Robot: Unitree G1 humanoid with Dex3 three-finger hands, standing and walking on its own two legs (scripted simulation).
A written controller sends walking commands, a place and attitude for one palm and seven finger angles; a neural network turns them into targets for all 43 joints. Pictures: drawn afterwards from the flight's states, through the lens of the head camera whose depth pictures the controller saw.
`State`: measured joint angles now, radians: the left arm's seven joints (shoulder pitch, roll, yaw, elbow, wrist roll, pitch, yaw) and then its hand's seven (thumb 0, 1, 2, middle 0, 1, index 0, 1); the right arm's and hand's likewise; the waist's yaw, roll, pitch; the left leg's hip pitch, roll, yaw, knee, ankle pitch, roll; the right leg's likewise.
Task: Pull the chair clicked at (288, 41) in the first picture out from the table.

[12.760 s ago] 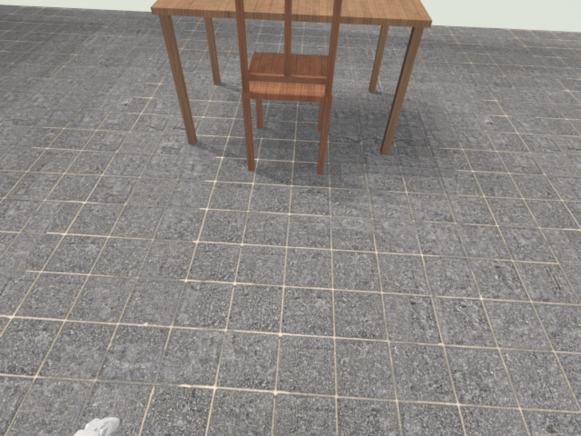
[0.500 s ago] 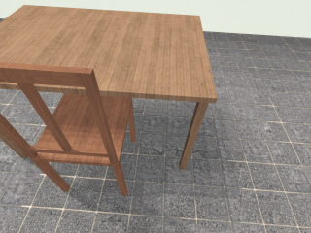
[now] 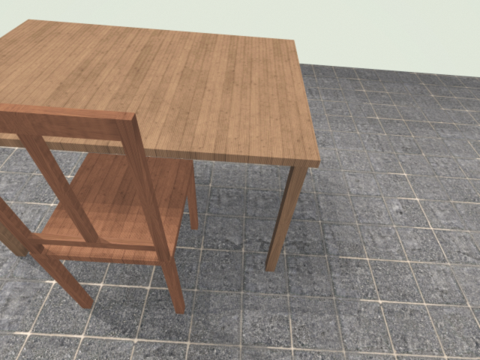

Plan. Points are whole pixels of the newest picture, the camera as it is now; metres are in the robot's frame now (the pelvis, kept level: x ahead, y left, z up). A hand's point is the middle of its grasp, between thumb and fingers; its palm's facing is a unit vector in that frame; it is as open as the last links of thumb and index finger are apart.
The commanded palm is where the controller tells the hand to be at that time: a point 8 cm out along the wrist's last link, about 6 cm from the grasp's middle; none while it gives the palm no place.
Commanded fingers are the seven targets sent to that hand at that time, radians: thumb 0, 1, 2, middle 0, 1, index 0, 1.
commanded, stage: come to a stop and stand still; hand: left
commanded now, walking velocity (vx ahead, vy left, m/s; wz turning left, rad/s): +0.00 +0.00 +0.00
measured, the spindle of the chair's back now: (66, 196) +0.44 +0.41 -0.05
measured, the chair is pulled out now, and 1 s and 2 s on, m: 0.00 0.00 0.00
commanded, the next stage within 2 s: look again from close up in 1.32 s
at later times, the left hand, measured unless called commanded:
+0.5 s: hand out of the picture -0.02 +0.21 -0.18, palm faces +0.05 -0.98 -0.19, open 7.4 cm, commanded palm none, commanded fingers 0.00 0.90 0.90 -0.20 -0.30 -0.20 -0.30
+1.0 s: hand out of the picture -0.08 +0.24 -0.18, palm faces +0.01 -0.99 -0.16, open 7.4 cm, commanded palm none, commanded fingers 0.00 0.90 0.90 -0.20 -0.30 -0.20 -0.30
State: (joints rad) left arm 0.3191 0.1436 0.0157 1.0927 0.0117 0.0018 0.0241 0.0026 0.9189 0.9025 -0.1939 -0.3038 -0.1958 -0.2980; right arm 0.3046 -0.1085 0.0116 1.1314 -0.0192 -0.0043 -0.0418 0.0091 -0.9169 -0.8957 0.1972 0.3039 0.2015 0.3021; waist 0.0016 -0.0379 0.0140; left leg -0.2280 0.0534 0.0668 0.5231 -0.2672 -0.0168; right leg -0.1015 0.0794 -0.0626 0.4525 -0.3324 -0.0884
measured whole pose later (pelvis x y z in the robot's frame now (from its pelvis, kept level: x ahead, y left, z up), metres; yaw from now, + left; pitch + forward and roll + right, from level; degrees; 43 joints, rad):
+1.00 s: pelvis -0.05 +0.08 +0.00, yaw +1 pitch -1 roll -1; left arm 0.38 0.16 -0.02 1.07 0.03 0.01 0.04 0.00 0.90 0.90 -0.19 -0.30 -0.20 -0.30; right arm 0.31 -0.14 0.00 1.09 -0.01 0.01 -0.01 0.00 -0.91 -0.90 0.20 0.30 0.20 0.30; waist 0.00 -0.02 0.03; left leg -0.26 -0.05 0.11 0.43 -0.16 0.11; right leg -0.17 -0.03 -0.04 0.44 -0.25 0.02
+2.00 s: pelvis -0.05 +0.06 +0.00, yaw +0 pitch +0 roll -1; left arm 0.40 0.10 -0.01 1.09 0.03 -0.01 0.05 0.00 0.90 0.90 -0.19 -0.30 -0.20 -0.30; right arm 0.33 -0.11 0.00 1.13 -0.01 0.01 -0.01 0.00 -0.91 -0.90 0.20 0.30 0.20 0.30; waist -0.01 -0.01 0.00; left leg -0.28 -0.02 0.11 0.43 -0.15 0.07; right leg -0.20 0.00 -0.03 0.44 -0.24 0.00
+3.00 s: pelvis -0.05 +0.01 -0.10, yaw +3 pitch +14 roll -2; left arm 0.60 0.21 0.11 0.01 -0.20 -0.50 -0.19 0.01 0.49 0.73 -0.16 -0.24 -0.16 -0.24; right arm 0.10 -0.24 -0.07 0.45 -0.01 -0.16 0.02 0.01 -0.90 -0.90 0.20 0.30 0.20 0.30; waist 0.05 -0.04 -0.14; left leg -0.97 0.04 0.01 1.20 -0.47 0.01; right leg -0.83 0.03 -0.14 1.20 -0.60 -0.09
